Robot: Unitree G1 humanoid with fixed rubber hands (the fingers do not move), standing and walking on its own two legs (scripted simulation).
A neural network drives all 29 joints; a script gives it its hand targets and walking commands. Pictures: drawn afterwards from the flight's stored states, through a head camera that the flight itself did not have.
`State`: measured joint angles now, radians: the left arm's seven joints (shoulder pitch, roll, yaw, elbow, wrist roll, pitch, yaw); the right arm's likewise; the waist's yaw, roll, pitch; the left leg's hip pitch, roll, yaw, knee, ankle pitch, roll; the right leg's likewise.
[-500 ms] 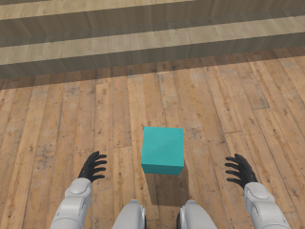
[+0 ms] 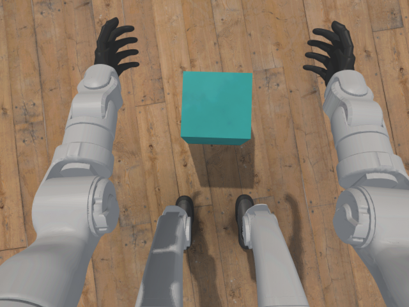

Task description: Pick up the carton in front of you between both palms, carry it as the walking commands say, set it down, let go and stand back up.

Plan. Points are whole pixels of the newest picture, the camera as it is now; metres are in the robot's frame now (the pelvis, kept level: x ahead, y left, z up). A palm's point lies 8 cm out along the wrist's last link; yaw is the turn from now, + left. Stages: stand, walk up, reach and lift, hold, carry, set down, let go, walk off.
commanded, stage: reach and lift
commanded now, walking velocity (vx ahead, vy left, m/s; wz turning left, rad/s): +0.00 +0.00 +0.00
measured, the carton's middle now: (215, 113) +0.53 -0.01 -0.53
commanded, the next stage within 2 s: none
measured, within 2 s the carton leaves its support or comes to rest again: leaves its support in 1.86 s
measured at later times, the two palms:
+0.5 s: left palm (141, 90) +0.53 +0.18 -0.27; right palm (296, 94) +0.51 -0.20 -0.27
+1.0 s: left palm (159, 108) +0.53 +0.17 -0.45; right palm (273, 111) +0.51 -0.19 -0.45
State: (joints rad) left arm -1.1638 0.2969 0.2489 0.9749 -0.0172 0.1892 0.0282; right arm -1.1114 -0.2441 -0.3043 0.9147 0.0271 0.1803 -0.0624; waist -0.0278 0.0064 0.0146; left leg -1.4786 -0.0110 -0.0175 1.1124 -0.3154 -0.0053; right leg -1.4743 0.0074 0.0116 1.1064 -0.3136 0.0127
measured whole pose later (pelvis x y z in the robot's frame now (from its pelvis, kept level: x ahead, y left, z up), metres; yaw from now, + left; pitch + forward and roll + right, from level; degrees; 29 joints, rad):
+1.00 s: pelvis -0.03 +0.00 -0.27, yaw -1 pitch +38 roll -1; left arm -1.55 0.41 0.08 1.20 -0.20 0.08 0.09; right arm -1.51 -0.36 -0.14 1.16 0.20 0.07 -0.11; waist -0.02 0.00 0.38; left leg -2.26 -0.05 -0.03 2.16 -0.56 -0.03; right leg -2.25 0.05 0.03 2.15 -0.56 0.05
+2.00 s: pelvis -0.02 +0.00 -0.28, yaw -1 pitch +39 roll +0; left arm -1.31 0.21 0.20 0.84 -0.07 0.27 0.15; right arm -1.27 -0.19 -0.27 0.80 0.09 0.26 -0.16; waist -0.02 -0.01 0.19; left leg -2.26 -0.10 -0.06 2.19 -0.61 -0.07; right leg -2.25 0.10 0.06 2.18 -0.60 0.08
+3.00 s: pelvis +0.02 +0.00 -0.01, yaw +0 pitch +31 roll +0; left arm -0.68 -0.08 0.40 0.65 0.21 0.34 0.04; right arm -0.67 0.08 -0.42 0.64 -0.20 0.34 -0.05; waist -0.01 0.00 -0.23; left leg -1.36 -0.10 -0.11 1.28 -0.46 -0.04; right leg -1.36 0.10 0.11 1.28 -0.46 0.04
